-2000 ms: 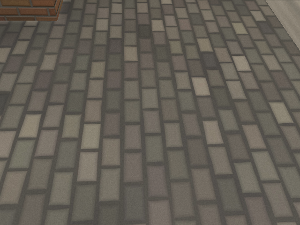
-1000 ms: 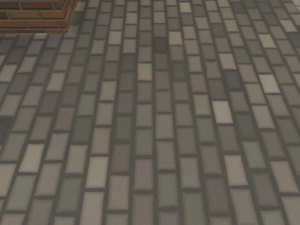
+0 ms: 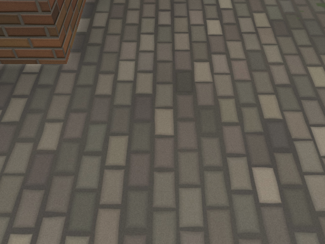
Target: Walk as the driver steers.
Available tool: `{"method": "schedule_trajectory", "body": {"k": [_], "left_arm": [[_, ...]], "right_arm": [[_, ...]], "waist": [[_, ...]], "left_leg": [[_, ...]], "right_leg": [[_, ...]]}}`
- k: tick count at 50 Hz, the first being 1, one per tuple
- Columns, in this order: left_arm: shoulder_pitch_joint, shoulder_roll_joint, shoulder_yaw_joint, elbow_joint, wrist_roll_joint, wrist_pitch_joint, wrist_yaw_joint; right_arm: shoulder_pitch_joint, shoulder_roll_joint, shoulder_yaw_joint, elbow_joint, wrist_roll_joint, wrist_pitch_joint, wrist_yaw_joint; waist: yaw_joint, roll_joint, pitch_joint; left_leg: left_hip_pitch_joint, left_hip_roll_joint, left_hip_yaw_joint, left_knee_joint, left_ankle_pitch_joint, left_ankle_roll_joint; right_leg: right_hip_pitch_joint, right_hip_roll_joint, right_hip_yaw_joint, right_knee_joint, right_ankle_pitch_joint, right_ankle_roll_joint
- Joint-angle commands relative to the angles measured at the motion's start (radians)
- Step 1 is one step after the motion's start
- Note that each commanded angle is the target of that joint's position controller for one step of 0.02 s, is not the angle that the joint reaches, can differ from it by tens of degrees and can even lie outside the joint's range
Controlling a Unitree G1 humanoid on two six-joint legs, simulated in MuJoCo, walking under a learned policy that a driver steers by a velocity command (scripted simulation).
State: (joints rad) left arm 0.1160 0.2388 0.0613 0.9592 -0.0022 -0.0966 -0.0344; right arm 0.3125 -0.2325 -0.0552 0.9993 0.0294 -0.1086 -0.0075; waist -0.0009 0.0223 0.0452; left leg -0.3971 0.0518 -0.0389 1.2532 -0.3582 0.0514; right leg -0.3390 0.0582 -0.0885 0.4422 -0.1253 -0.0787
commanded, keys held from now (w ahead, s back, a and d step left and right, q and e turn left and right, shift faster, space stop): no key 0.46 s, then w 0.54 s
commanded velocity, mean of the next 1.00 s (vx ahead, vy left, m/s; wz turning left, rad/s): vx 0.27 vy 0.00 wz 0.00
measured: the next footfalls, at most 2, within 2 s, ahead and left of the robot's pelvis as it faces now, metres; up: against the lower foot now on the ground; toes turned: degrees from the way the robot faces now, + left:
left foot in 0.30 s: +0.32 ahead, +0.14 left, +0.00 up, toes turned +1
right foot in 0.62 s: +0.23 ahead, -0.08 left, +0.00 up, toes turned -3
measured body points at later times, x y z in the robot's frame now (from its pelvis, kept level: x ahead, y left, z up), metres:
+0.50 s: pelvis +0.18 +0.04 +0.00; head +0.21 +0.06 +0.45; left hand +0.25 +0.31 -0.15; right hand +0.30 -0.20 -0.13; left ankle +0.28 +0.14 -0.73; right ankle +0.14 -0.10 -0.70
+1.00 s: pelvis +0.34 +0.07 +0.00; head +0.36 +0.07 +0.45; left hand +0.23 +0.32 -0.14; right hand +0.56 -0.16 -0.10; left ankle +0.44 +0.19 -0.73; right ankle +0.19 -0.08 -0.73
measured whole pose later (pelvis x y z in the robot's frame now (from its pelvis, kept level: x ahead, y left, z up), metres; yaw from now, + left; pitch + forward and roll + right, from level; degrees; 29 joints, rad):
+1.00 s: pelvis +0.34 +0.07 +0.00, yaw -1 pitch +2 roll +0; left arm 0.47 0.22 0.07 1.11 -0.02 -0.07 0.01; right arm -0.02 -0.24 -0.06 0.89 0.03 -0.08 0.03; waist 0.11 0.01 0.00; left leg -0.45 0.03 0.06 0.50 -0.14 0.06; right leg 0.04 -0.07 -0.03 0.32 -0.39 0.05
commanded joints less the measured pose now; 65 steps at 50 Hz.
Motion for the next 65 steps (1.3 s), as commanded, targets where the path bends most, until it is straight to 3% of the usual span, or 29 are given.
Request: {"method": "schedule_trajectory", "body": {"k": [1,5,11,15,16,17,18,19,21,24,28,30,31,32,33,35,37,39,42,46,48,50,51,52,53,55,57,61,65], "left_arm": [[-0.005,0.061,0.002,-0.024,0.012,-0.022,-0.006],[0.038,0.123,0.008,0.006,0.022,-0.018,0.022],[0.125,0.148,0.008,0.042,0.002,0.014,0.040],[0.125,0.130,0.002,0.055,-0.009,0.033,0.048],[0.167,0.108,-0.005,0.053,0.010,0.028,0.049],[0.324,0.014,-0.030,0.087,0.021,0.022,0.044],[0.296,0.034,-0.031,0.094,0.005,0.036,0.046],[0.224,0.094,-0.016,0.072,-0.015,0.054,0.048],[0.147,0.108,-0.005,0.063,-0.013,0.093,0.066],[0.177,0.075,-0.006,0.088,-0.003,0.117,0.079],[0.208,0.074,-0.001,0.118,0.007,0.096,0.066],[0.239,0.053,-0.006,0.136,0.017,0.085,0.062],[0.275,0.070,-0.004,0.146,0.021,0.078,0.062],[0.348,0.128,0.007,0.160,0.014,0.069,0.067],[0.347,0.237,0.034,0.156,0.004,0.057,0.064],[0.248,0.155,0.016,0.120,0.014,0.013,0.072],[0.252,0.119,0.011,0.112,-0.009,-0.001,0.061],[0.281,0.090,0.003,0.115,-0.007,-0.001,0.059],[0.313,0.126,0.011,0.112,-0.002,0.007,0.060],[0.359,0.162,0.029,0.122,-0.018,0.015,0.053],[0.348,0.169,0.036,0.122,-0.026,0.020,0.050],[0.304,0.156,0.033,0.107,-0.025,0.021,0.050],[0.273,0.127,0.022,0.080,-0.013,0.019,0.049],[0.322,0.009,-0.010,0.041,-0.008,-0.002,0.048],[0.288,0.056,0.003,0.046,-0.023,-0.026,0.043],[0.199,0.108,0.020,0.025,-0.049,-0.039,0.041],[0.190,0.086,0.032,0.028,-0.030,-0.016,0.056],[0.195,0.041,0.033,0.009,-0.011,0.020,0.063],[0.039,0.014,0.011,-0.039,0.004,0.025,0.045]], "right_arm": [[0.058,-0.060,-0.026,-0.054,-0.008,0.009,-0.020],[-0.030,-0.055,-0.024,-0.101,-0.028,0.025,-0.027],[-0.209,-0.066,-0.009,-0.138,-0.024,0.033,-0.007],[-0.146,-0.131,-0.031,-0.115,-0.045,0.025,-0.001],[-0.092,-0.197,-0.046,-0.106,-0.055,0.022,-0.007],[-0.069,-0.205,-0.040,-0.098,-0.063,0.032,-0.011],[-0.035,-0.114,-0.019,-0.085,-0.052,0.044,-0.005],[-0.057,-0.092,-0.007,-0.085,-0.046,0.047,0.003],[-0.165,-0.118,-0.008,-0.106,-0.048,0.054,0.000],[-0.262,-0.127,-0.012,-0.118,-0.055,0.068,-0.012],[-0.240,-0.171,-0.037,-0.102,-0.010,0.082,-0.023],[-0.255,-0.138,-0.036,-0.105,-0.001,0.079,-0.025],[-0.283,-0.103,-0.029,-0.120,0.000,0.077,-0.023],[-0.326,-0.047,-0.018,-0.145,-0.002,0.070,-0.021],[-0.359,-0.048,-0.016,-0.178,0.008,0.052,-0.017],[-0.302,-0.113,-0.040,-0.148,0.006,0.028,-0.004],[-0.289,-0.105,-0.044,-0.127,-0.010,0.020,0.002],[-0.328,-0.067,-0.036,-0.131,-0.011,0.016,0.011],[-0.408,-0.027,-0.015,-0.152,-0.004,0.017,0.024],[-0.453,-0.056,-0.007,-0.175,0.006,0.021,0.039],[-0.407,-0.087,-0.014,-0.172,0.006,0.021,0.041],[-0.186,-0.152,-0.050,-0.107,0.003,0.024,0.031],[0.000,-0.220,-0.076,-0.067,-0.004,0.023,0.020],[0.123,-0.317,-0.094,-0.040,-0.019,0.033,0.018],[0.104,-0.251,-0.070,-0.037,-0.019,0.027,0.024],[-0.072,-0.142,-0.035,-0.082,-0.021,0.016,0.028],[-0.155,-0.085,-0.017,-0.086,-0.035,0.004,0.036],[-0.123,-0.112,-0.017,-0.047,-0.049,0.002,0.018],[-0.116,-0.140,-0.017,-0.037,-0.044,0.018,-0.005]], "waist": [[-0.032,-0.064,-0.055],[-0.047,-0.077,-0.036],[0.025,-0.091,-0.087],[-0.027,-0.061,-0.118],[-0.023,0.010,-0.178],[0.042,0.183,-0.297],[-0.010,0.222,-0.353],[-0.015,0.177,-0.307],[0.006,0.094,-0.196],[0.050,0.124,-0.153],[0.068,0.148,-0.125],[0.092,0.109,-0.084],[0.106,0.032,-0.055],[0.124,-0.133,-0.046],[0.126,-0.327,0.050],[0.053,-0.215,0.078],[0.049,-0.151,0.042],[0.059,-0.135,0.020],[0.087,-0.149,0.029],[0.101,-0.168,0.057],[0.059,-0.173,0.051],[-0.056,-0.141,-0.062],[-0.138,-0.050,-0.194],[-0.133,0.239,-0.332],[-0.125,0.218,-0.338],[-0.069,0.097,-0.149],[-0.008,0.064,-0.055],[0.048,0.051,-0.031],[0.017,0.056,-0.044]], "left_leg": [[-0.134,0.099,-0.037,-0.031,0.042,-0.006],[-0.140,0.089,0.007,-0.288,0.183,-0.060],[-0.039,0.019,0.030,-0.647,0.416,-0.054],[0.125,-0.010,0.032,-0.834,0.506,0.001],[0.275,0.087,-0.053,-0.801,0.909,0.037],[0.529,0.263,-0.219,-0.736,1.123,0.187],[0.519,0.322,-0.326,-0.796,0.987,0.260],[0.444,0.295,-0.332,-0.848,0.734,0.243],[0.270,0.251,-0.293,-0.928,0.390,0.186],[0.056,0.170,-0.189,-1.018,0.080,0.133],[-0.029,0.144,-0.163,-1.086,-0.271,0.108],[-0.073,0.116,-0.134,-1.054,-0.305,0.073],[-0.111,0.072,-0.083,-0.951,-0.266,0.041],[-0.237,-0.021,0.042,-0.693,-0.182,-0.011],[-0.387,-0.096,0.099,-0.497,-0.103,-0.019],[-0.465,-0.024,-0.009,-0.343,0.018,0.003],[-0.472,0.007,0.004,-0.352,0.101,-0.002],[-0.395,0.013,0.039,-0.426,0.186,-0.020],[-0.251,-0.009,0.088,-0.588,0.244,-0.039],[-0.144,-0.021,0.112,-0.702,0.220,-0.025],[-0.050,-0.029,0.114,-0.744,0.212,0.004],[0.248,-0.065,0.126,-0.773,0.218,0.049],[0.521,0.065,-0.029,-0.762,0.194,0.104],[0.809,0.318,-0.486,-0.902,0.016,0.250],[0.763,0.351,-0.661,-1.001,-0.058,0.267],[0.527,0.281,-0.382,-1.012,0.031,0.194],[0.315,0.207,-0.206,-1.065,0.233,0.153],[0.202,0.181,-0.036,-1.054,0.745,0.170],[0.158,0.125,0.072,-1.037,0.788,0.142]], "right_leg": [[0.094,-0.281,0.289,-0.279,0.180,-0.179],[0.034,-0.243,0.126,-0.260,0.575,-0.172],[0.165,-0.228,0.091,-0.190,0.486,-0.118],[0.218,-0.201,0.122,0.005,0.361,-0.041],[0.157,-0.137,0.083,0.132,0.230,0.007],[-0.029,-0.060,0.055,0.315,-0.202,0.066],[-0.069,-0.047,0.090,0.449,-0.520,0.099],[-0.113,-0.067,0.124,0.510,-0.590,0.102],[-0.134,-0.107,0.136,0.528,-0.505,0.112],[0.027,-0.111,0.097,0.378,-0.357,0.113],[0.158,-0.056,-0.002,0.207,-0.202,0.051],[0.211,-0.060,0.003,0.094,-0.219,0.000],[0.224,-0.124,0.095,-0.024,-0.304,-0.043],[0.286,-0.281,0.320,-0.182,-0.493,-0.109],[0.252,-0.445,0.630,-0.356,-0.682,-0.197],[0.295,-0.414,0.560,-0.334,-0.496,-0.155],[0.369,-0.362,0.427,-0.315,-0.311,-0.102],[0.355,-0.316,0.318,-0.316,-0.172,-0.082],[0.282,-0.282,0.223,-0.318,-0.084,-0.079],[0.269,-0.313,0.210,-0.286,-0.054,-0.090],[0.268,-0.335,0.207,-0.239,0.021,-0.078],[0.213,-0.281,0.132,-0.011,0.319,-0.035],[0.050,-0.225,0.068,0.274,0.271,0.010],[-0.304,-0.060,0.012,0.669,-0.166,0.080],[-0.412,-0.065,0.159,0.852,-0.411,0.068],[-0.454,-0.173,0.153,0.891,-0.268,0.024],[-0.347,-0.218,0.150,0.777,-0.165,0.022],[-0.271,-0.191,0.120,0.618,-0.114,0.058],[-0.144,-0.144,0.075,0.276,0.108,0.073]]}}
